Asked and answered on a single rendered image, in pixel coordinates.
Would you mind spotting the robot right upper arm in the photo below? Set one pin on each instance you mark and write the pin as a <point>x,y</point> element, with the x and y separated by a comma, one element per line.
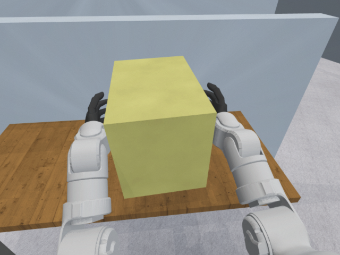
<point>277,231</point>

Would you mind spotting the right robot forearm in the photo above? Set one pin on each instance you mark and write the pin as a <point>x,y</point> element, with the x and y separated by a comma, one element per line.
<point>255,182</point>

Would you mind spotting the right robot hand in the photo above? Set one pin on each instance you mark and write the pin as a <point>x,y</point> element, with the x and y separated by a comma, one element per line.
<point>217,99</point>

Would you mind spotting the carton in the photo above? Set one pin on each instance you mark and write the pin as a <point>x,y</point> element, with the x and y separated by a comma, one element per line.
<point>159,125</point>

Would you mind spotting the left robot forearm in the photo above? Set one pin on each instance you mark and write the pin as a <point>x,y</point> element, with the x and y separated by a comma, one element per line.
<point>87,174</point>

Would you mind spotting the left robot hand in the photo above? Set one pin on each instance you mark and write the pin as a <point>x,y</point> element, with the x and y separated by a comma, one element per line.
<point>94,113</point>

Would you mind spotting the table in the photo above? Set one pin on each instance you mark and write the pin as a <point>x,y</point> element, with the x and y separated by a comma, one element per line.
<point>33,181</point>

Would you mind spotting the robot left upper arm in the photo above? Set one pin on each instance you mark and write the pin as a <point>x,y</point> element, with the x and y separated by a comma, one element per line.
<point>101,240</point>

